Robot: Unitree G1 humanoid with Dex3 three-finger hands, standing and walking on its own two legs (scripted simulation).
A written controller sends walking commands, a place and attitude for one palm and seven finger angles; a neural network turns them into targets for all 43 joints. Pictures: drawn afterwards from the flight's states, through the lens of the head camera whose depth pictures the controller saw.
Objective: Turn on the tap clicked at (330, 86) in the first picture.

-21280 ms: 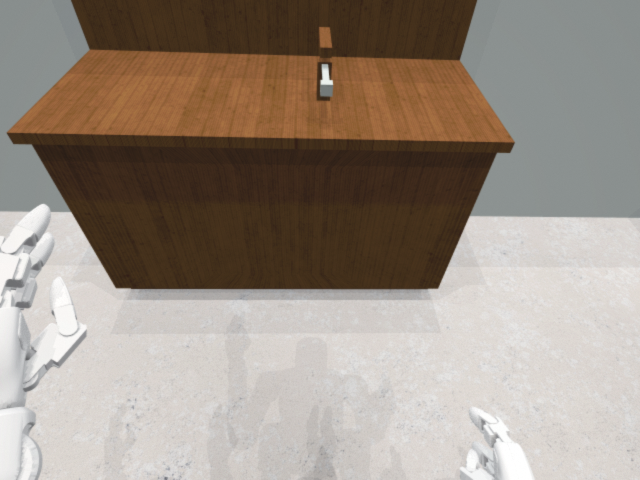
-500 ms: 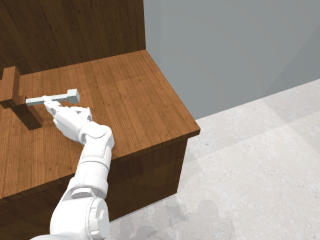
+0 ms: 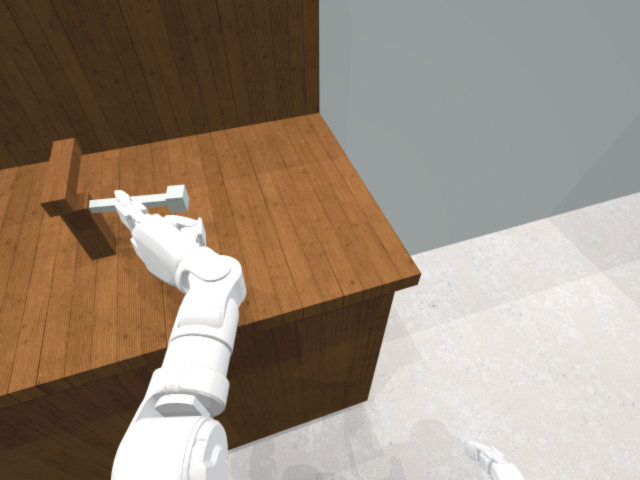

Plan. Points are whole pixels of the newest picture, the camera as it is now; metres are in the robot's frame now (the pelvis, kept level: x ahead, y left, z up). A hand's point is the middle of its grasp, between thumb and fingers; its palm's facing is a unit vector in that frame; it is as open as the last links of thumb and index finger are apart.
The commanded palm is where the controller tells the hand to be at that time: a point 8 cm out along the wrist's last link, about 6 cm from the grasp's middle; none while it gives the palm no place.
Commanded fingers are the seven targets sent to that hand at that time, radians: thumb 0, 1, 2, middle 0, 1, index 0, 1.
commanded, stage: lift the hand up off the lever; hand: left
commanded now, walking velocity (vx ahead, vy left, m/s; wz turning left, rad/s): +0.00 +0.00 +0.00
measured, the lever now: (177, 198) +0.47 +0.23 +0.09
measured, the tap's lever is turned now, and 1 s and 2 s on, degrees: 79 79 79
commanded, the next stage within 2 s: draw the hand back beside the body in 1.64 s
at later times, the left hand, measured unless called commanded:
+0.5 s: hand (193, 222) +0.40 +0.18 +0.12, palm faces +0.81 -0.57 -0.10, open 7.8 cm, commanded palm +0.35 +0.20 +0.13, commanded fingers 0.00 0.90 0.90 -0.15 -0.15 -0.15 -0.15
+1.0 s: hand (185, 219) +0.38 +0.18 +0.14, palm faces +0.80 -0.59 -0.07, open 7.8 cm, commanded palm +0.33 +0.20 +0.15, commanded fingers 0.00 0.90 0.90 -0.15 -0.15 -0.15 -0.15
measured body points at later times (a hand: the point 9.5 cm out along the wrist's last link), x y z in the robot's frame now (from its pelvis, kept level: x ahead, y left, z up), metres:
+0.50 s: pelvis +0.00 -0.01 +0.01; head +0.01 -0.02 +0.46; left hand +0.35 +0.21 +0.13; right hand +0.14 -0.24 -0.11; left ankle +0.01 +0.14 -0.72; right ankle -0.02 -0.08 -0.72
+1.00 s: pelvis +0.00 +0.00 +0.01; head -0.01 -0.01 +0.46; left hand +0.34 +0.21 +0.15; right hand +0.18 -0.22 -0.09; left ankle +0.01 +0.14 -0.72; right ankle -0.02 -0.08 -0.72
